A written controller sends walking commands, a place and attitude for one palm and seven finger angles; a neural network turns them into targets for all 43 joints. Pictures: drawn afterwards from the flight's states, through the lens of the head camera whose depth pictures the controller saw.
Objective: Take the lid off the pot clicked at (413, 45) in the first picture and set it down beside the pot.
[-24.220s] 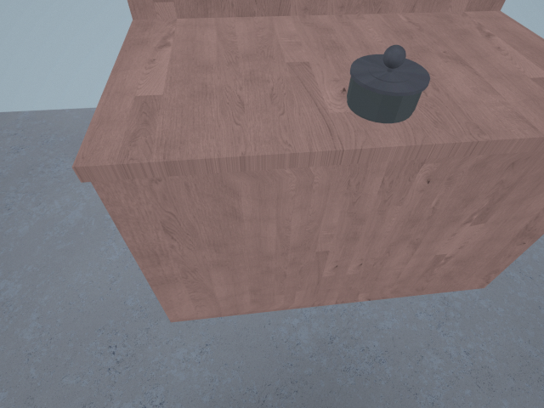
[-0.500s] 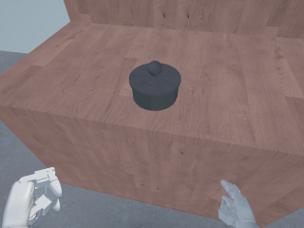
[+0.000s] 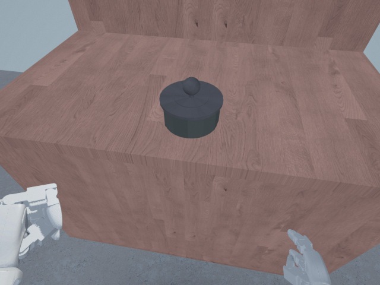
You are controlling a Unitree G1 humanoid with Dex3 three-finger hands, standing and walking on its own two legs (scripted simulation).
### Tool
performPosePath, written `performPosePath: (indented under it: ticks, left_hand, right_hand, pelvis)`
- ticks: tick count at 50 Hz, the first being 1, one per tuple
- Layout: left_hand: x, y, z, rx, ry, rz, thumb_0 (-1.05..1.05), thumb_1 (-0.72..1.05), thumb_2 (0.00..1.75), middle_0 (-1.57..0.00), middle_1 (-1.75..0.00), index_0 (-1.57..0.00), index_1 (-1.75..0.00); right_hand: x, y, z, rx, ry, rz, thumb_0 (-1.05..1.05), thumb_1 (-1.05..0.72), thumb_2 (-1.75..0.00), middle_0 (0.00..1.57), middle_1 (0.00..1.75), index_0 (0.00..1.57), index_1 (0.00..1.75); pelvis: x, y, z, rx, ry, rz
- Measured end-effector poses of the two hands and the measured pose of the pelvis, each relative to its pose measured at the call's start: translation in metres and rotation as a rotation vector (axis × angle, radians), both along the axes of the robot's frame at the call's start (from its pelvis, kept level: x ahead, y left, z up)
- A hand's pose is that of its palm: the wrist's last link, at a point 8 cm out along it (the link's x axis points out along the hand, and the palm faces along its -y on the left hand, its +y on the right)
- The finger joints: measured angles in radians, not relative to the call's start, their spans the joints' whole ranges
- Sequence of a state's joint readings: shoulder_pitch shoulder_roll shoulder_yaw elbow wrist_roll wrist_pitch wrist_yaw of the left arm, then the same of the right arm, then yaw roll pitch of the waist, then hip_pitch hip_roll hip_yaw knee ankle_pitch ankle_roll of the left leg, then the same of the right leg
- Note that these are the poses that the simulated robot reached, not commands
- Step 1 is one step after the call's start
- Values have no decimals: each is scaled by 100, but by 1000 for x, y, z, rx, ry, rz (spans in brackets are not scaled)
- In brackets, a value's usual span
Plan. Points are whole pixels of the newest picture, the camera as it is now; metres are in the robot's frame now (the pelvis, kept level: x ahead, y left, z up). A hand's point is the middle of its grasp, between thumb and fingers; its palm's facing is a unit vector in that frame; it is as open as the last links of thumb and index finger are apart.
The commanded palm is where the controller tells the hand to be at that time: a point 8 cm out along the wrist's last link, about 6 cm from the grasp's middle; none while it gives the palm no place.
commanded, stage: raise the hand higher, near the body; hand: left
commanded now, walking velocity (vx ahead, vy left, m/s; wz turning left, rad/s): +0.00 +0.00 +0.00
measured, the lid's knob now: (191, 86) +0.53 +0.08 +0.16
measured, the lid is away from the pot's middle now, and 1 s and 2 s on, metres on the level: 0.00 0.00 0.00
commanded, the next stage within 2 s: reach forward and open the fingers in 0.28 s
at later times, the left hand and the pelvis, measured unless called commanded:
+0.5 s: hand (36, 189) +0.18 +0.25 +0.19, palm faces +0.43 -0.57 -0.70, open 3.1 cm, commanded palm +0.12 +0.28 +0.23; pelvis -0.01 +0.02 -0.01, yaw +1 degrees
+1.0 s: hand (36, 175) +0.20 +0.27 +0.19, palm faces -0.07 +0.02 -1.00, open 5.2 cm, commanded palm +0.17 +0.25 +0.26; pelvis -0.03 -0.02 +0.00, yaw +2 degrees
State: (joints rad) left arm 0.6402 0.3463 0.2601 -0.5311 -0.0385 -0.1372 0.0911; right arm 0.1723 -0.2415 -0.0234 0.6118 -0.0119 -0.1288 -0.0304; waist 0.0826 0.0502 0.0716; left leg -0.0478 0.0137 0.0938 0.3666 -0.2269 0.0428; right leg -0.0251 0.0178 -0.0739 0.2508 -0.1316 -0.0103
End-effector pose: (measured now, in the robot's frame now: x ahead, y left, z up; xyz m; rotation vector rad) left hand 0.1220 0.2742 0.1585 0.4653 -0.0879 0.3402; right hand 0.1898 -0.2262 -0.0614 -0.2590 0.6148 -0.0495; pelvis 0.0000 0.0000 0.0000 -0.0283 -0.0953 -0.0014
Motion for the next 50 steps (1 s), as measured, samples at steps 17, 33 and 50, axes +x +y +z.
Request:
performPosePath:
  ticks: [17,33,50]
  left_hand:
    - [5,17,42,46,-249,-25,2,89,90,-131,-150,-131,-150]
    - [29,-1,77,958,121,27,1,71,103,-127,-128,-127,-128]
    - [64,-10,90,1086,443,-113,1,17,137,-113,-71,-112,-70]
  right_hand:
    - [-13,40,-6,33,22,87,1,-90,-90,21,30,20,30]
    - [7,35,-33,76,171,132,1,-90,-90,20,30,20,30]
    - [14,15,-20,81,79,136,1,-91,-90,20,30,20,30]
  pelvis:
    - [-10,13,-1,-2,-25,4]
    - [-21,12,-10,17,56,6]
    - [-35,-15,-4,27,20,38]
